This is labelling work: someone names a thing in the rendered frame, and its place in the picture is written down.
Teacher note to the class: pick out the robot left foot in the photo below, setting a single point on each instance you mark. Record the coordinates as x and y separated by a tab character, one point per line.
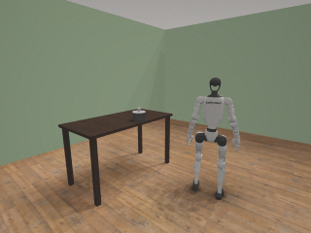
195	185

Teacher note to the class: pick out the left robot forearm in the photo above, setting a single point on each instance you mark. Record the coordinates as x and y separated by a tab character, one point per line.
192	125

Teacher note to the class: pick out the robot right foot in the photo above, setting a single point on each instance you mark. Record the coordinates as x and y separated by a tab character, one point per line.
219	195

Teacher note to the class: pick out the pot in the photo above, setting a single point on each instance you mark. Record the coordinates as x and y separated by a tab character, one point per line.
139	117

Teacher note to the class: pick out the robot right upper arm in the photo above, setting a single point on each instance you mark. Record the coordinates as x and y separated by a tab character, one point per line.
230	109

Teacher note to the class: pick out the robot right hand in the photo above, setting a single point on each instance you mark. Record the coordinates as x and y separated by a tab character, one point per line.
237	140

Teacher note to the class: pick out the table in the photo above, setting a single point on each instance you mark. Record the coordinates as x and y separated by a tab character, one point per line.
100	126

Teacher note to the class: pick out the robot left hand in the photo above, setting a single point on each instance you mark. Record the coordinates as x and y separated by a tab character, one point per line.
189	138

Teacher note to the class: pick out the robot left upper arm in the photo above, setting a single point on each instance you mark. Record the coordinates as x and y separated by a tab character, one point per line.
197	106

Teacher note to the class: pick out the lid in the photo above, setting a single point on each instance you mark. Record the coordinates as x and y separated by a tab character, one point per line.
138	112

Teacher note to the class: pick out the right robot forearm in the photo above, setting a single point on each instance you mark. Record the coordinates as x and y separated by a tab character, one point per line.
235	130

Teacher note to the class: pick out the robot foot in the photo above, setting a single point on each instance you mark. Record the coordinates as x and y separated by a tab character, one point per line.
195	185
219	195

